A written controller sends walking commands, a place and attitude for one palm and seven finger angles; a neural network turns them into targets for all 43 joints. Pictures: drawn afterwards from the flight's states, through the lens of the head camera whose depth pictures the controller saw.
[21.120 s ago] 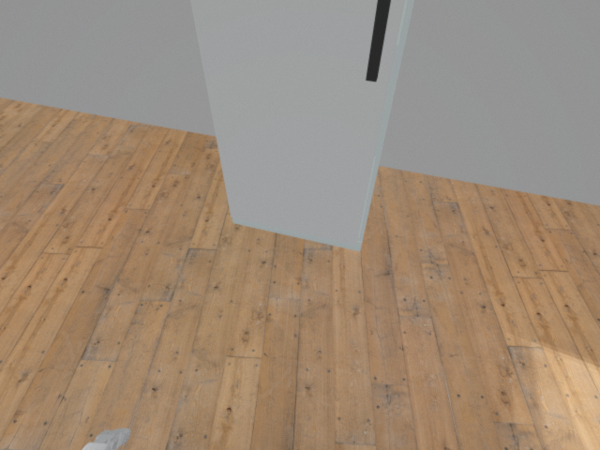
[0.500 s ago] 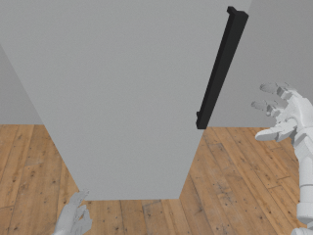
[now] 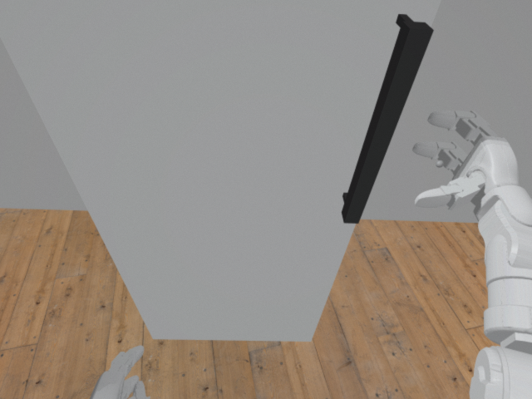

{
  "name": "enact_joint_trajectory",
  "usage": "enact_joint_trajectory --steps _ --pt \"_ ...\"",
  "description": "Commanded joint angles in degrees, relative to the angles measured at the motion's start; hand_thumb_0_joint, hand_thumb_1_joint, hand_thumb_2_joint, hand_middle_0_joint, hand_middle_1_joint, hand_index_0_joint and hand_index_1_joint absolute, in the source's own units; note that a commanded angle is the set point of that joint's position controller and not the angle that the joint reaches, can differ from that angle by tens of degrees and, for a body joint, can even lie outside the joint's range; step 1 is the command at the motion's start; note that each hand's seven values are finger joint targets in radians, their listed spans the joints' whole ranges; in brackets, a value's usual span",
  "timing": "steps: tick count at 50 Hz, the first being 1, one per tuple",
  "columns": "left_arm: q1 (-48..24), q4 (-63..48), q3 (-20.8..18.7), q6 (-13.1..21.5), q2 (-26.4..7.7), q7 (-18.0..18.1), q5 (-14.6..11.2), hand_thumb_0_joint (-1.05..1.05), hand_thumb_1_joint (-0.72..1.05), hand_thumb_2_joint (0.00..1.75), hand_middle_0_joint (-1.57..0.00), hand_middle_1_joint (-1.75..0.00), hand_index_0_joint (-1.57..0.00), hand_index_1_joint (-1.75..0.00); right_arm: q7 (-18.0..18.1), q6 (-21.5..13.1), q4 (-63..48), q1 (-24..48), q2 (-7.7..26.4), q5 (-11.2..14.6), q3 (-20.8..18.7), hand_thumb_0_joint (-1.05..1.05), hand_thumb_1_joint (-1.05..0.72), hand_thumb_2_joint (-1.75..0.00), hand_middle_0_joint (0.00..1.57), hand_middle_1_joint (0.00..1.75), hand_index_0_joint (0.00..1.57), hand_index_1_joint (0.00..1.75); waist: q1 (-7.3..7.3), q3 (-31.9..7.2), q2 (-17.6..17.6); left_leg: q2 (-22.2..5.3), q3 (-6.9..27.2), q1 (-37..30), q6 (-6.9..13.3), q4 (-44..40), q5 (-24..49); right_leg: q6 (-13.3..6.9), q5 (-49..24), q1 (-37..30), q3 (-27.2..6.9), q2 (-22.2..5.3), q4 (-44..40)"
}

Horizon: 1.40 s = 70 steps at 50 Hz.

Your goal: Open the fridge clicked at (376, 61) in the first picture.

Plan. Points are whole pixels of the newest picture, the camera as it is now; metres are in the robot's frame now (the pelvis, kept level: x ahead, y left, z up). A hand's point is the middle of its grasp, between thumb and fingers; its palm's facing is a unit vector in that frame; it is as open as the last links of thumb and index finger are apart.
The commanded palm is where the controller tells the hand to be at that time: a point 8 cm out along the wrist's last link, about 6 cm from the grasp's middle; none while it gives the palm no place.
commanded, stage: move the hooked fingers beside the handle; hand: right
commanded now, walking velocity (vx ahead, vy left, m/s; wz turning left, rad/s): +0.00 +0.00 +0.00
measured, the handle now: (372, 136) +0.45 -0.12 +0.21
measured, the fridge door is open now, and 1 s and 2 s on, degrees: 0 0 0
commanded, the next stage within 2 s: none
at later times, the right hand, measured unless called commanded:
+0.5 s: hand (430, 185) +0.39 -0.20 +0.18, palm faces +0.01 +1.00 -0.02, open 14.0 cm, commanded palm +0.37 -0.24 +0.20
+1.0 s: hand (429, 155) +0.40 -0.19 +0.21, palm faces -0.03 +1.00 -0.01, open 14.0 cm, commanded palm +0.38 -0.24 +0.19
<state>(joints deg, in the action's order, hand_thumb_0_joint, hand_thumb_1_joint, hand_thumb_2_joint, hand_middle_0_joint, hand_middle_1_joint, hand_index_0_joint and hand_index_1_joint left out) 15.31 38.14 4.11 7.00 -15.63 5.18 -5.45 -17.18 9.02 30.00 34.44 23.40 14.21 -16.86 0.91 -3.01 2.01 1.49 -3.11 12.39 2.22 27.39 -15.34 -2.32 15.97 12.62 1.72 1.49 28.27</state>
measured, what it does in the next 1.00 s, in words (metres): stands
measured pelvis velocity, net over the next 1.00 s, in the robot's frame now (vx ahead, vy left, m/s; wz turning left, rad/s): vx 0.00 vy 0.00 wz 0.02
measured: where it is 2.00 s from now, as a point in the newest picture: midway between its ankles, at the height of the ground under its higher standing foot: outside the picture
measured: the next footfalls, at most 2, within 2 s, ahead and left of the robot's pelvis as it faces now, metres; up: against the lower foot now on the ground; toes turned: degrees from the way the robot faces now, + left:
none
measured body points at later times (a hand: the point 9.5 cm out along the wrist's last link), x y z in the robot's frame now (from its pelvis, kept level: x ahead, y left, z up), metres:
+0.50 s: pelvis -0.01 +0.00 +0.00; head -0.02 +0.01 +0.45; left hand +0.13 +0.25 -0.09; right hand +0.38 -0.25 +0.18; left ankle -0.01 +0.09 -0.74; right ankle -0.01 -0.09 -0.74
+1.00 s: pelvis +0.00 +0.00 +0.00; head -0.01 +0.01 +0.45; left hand +0.11 +0.26 -0.10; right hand +0.40 -0.24 +0.22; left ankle -0.01 +0.09 -0.74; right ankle -0.01 -0.09 -0.74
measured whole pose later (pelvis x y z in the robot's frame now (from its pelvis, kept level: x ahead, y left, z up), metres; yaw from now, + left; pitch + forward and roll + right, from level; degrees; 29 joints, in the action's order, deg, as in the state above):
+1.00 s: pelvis +0.00 +0.00 +0.00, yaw +1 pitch +0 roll +0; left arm 17.8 38.2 3.5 5.3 -15.5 4.5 -5.1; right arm -14.9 5.9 31.3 35.2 22.3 12.6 -16.8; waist 1.2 -3.1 1.9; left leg 2.1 -2.3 11.6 2.5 26.3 -14.8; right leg -2.1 15.7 11.5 2.5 1.0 27.0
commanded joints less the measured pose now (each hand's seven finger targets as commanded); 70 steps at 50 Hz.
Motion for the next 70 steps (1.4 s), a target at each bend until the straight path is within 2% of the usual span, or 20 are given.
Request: enact_joint_trajectory --steps 1,4,8,11,13,15,19,25,28,32,34,39,42,44,50,54,59,62,67,70 --pt "-3.9 -8.2 -3.5 1.6 -8.0 0.4 -0.1 0.0 0.9 0.9 -0.2 -0.3 -0.2 -0.3 1.0 0.9 -2.8 21.1 14.2 -1.0 -2.8 0.0 0.5 -0.3 0.3 1.2 0.3 1.2 -0.26 -9.0 -1.2 -2.7 2.5 0.0 -0.3 -3.6 14.9 -0.1 -12.6 -2.4 -3.0 -2.1 -3.2" --pt "-4.2 -9.9 -3.9 1.7 -7.6 -0.1 0.2 0.0 0.9 0.9 -0.2 -0.3 -0.2 -0.3 1.2 -1.9 -10.3 22.7 13.3 -0.5 -2.1 0.0 0.5 -0.3 0.3 1.2 0.3 1.2 -0.45 -15.0 -2.5 -2.5 2.5 -2.6 -0.1 -2.5 18.3 -0.3 -17.1 -5.7 -3.4 -2.6 -2.2" --pt "-5.0 -10.5 -3.5 3.1 -6.5 0.0 0.8 0.0 0.9 0.9 -0.2 -0.3 -0.2 -0.3 2.0 -8.1 -23.9 31.1 14.7 0.5 -4.1 0.0 0.5 -0.3 0.3 1.2 0.3 1.2 -0.37 -23.4 2.4 -1.9 2.7 -5.3 0.0 -1.7 21.5 0.2 -22.4 -13.0 -4.1 -2.5 -1.9" --pt "-4.8 -8.9 -3.3 3.0 -6.5 0.1 0.7 0.0 0.9 0.9 -0.2 -0.3 -0.2 -0.3 2.6 -6.8 -18.5 25.9 13.3 0.3 -4.0 0.0 0.5 -0.3 0.3 1.2 0.3 1.2 -0.52 -16.8 1.2 -1.7 2.4 -3.6 -0.1 -2.8 19.8 0.2 -20.2 -10.4 -3.5 -2.7 -2.9" --pt "-4.9 -8.1 -3.1 2.5 -6.8 0.1 0.2 0.0 0.9 0.9 -0.2 -0.3 -0.2 -0.3 2.9 -3.6 -12.0 22.6 9.6 -0.2 -1.1 0.0 0.5 -0.3 0.3 1.2 0.3 1.2 -0.29 -9.2 1.3 -1.8 1.9 -0.3 0.0 -3.5 16.0 0.4 -15.5 -6.5 -3.5 -2.7 -4.2" --pt "-4.6 -7.9 -3.3 1.4 -7.5 -0.1 0.0 0.0 0.9 0.9 -0.2 -0.3 -0.2 -0.3 3.1 0.2 -4.7 17.3 10.5 -0.9 -2.0 0.0 0.5 -0.3 0.3 1.2 0.3 1.2 -0.87 -4.9 -1.3 -2.0 2.0 0.9 -0.1 -4.4 13.2 0.1 -11.9 -2.9 -3.1 -2.6 -4.9" --pt "-4.8 -9.6 -3.8 0.2 -7.9 -0.1 0.1 0.0 0.9 0.9 -0.2 -0.3 -0.2 -0.3 3.2 1.4 -7.3 18.0 13.7 -1.0 -3.8 0.0 0.5 -0.3 0.3 1.2 0.3 1.2 -1.1 -9.6 -5.5 -2.4 2.5 -1.8 -0.4 -4.3 13.0 -0.3 -11.5 -2.7 -2.8 -2.5 -4.2" --pt "-5.9 -9.9 -2.9 2.5 -6.3 0.8 0.5 0.0 0.9 0.9 -0.2 -0.3 -0.2 -0.3 2.9 -8.5 -23.7 37.8 13.6 -0.3 -0.9 0.0 0.5 -0.3 0.3 1.2 0.3 1.2 1.67 -19.3 3.9 -1.7 3.5 -2.3 -0.1 -4.0 14.6 -0.4 -14.8 -12.5 -3.9 -2.5 -3.0" --pt "-5.3 -7.6 -2.5 3.1 -6.2 1.2 0.5 0.0 0.9 0.9 -0.2 -0.3 -0.2 -0.3 3.2 -7.5 -15.2 35.7 10.1 -0.4 1.1 0.0 0.5 -0.3 0.3 1.2 0.3 1.2 2.12 -14.3 4.8 -1.6 2.6 0.7 0.1 -4.8 11.8 0.1 -12.3 -11.5 -4.5 -2.4 -3.8" --pt "-4.1 -6.2 -2.8 1.6 -7.4 0.7 0.1 0.0 0.9 0.9 -0.2 -0.3 -0.2 -0.3 2.9 -0.8 2.3 25.0 7.7 -0.8 1.8 0.0 0.5 -0.3 0.3 1.2 0.3 1.2 0.88 -5.6 -2.2 -2.0 2.2 2.3 -0.2 -5.3 9.4 0.0 -7.7 -2.6 -3.8 -2.2 -5.0" --pt "-2.9 -6.6 -3.3 0.7 -8.4 0.1 0.3 0.0 0.9 0.9 -0.2 -0.3 -0.2 -0.3 2.8 1.3 8.6 19.1 10.7 -1.2 -1.4 0.0 0.5 -0.3 0.3 1.2 0.3 1.2 -0.8 -5.3 -6.8 -2.3 2.3 1.0 -0.3 -5.0 10.3 -0.1 -8.3 0.4 -3.4 -2.2 -4.6" --pt "-3.8 -10.4 -3.7 0.8 -7.1 -0.3 0.6 0.0 0.9 0.9 -0.2 -0.3 -0.2 -0.3 3.0 -6.2 -10.4 31.2 12.2 -1.3 -0.4 0.0 0.5 -0.3 0.3 1.2 0.3 1.2 -0.05 -17.9 -3.2 -2.3 3.3 -4.4 -0.2 -2.6 17.6 -0.6 -15.4 -5.6 -2.9 -2.2 -2.8" --pt "-4.0 -10.9 -3.4 1.8 -6.3 -0.1 0.9 0.0 0.9 0.9 -0.2 -0.3 -0.2 -0.3 3.4 -11.2 -21.1 37.5 16.1 -1.1 -3.7 0.0 0.5 -0.3 0.3 1.2 0.3 1.2 -0.02 -25.0 2.7 -1.8 3.8 -7.1 0.0 -2.1 21.7 -0.5 -20.4 -12.1 -3.4 -2.1 -2.2" --pt "-3.7 -10.0 -3.4 2.0 -6.6 0.1 1.1 0.0 0.9 0.9 -0.2 -0.3 -0.2 -0.3 3.4 -11.3 -20.7 34.1 18.7 -1.0 -6.0 0.0 0.5 -0.3 0.3 1.2 0.3 1.2 -0.45 -23.6 2.2 -1.7 3.7 -7.3 -0.2 -2.6 21.7 -0.3 -21.3 -12.0 -3.3 -2.6 -2.3" --pt "-2.8 -7.9 -3.4 0.6 -8.0 -0.1 -0.2 0.0 0.9 0.9 -0.2 -0.3 -0.2 -0.3 1.2 -0.1 1.1 17.7 10.6 -1.0 -1.4 0.0 0.5 -0.3 0.3 1.2 0.3 1.2 -0.34 -4.5 -2.7 -2.0 2.4 -0.2 -0.3 -4.5 16.1 -0.4 -12.3 -1.3 -2.2 -2.2 -4.6" --pt "-3.3 -9.9 -4.0 0.0 -7.9 -0.5 -0.2 0.0 0.9 0.9 -0.2 -0.3 -0.2 -0.3 0.7 0.5 -5.3 21.5 7.7 -0.5 2.1 0.0 0.5 -0.3 0.3 1.2 0.3 1.2 0.38 -9.6 -3.6 -1.9 2.2 0.1 -0.2 -3.7 15.8 -0.4 -13.3 -3.6 -2.7 -2.3 -3.3" --pt "-4.5 -10.8 -3.7 1.4 -6.6 0.1 0.8 0.0 0.9 0.9 -0.2 -0.3 -0.2 -0.3 3.0 -8.4 -25.3 35.2 15.4 0.4 -3.3 0.0 0.5 -0.3 0.3 1.2 0.3 1.2 0.43 -23.1 -0.7 -1.5 3.6 -6.0 -0.5 -2.8 20.9 -0.7 -19.4 -11.5 -3.2 -2.2 -1.9" --pt "-4.1 -8.6 -3.0 1.6 -6.2 0.5 0.9 0.0 0.9 0.9 -0.2 -0.3 -0.2 -0.3 4.5 -8.6 -18.7 34.5 15.8 -0.8 -4.5 0.0 0.5 -0.3 0.3 1.2 0.3 1.2 0.83 -18.9 1.7 -1.4 3.3 -4.6 -0.4 -3.4 19.3 -0.5 -17.9 -10.5 -3.2 -2.0 -2.7" --pt "-3.6 -7.3 -2.9 -0.3 -7.1 0.2 0.2 0.0 0.9 0.9 -0.2 -0.3 -0.2 -0.3 3.6 -0.6 0.8 23.4 9.8 -2.4 0.3 0.0 0.5 -0.3 0.3 1.2 0.3 1.2 0.51 -6.3 1.0 -1.9 2.6 0.6 -0.1 -4.7 14.4 -0.2 -11.8 -2.9 -2.8 -1.9 -4.3" --pt "-3.5 -9.6 -3.5 -0.9 -7.7 -0.4 0.0 0.0 0.9 0.9 -0.2 -0.3 -0.2 -0.3 1.8 0.9 -0.4 18.9 9.7 -1.2 -0.3 0.0 0.5 -0.3 0.3 1.2 0.3 1.2 -0.75 -11.5 -4.0 -2.1 2.3 -2.9 -0.1 -3.2 19.7 -0.3 -15.8 -3.2 -2.5 -2.0 -3.3"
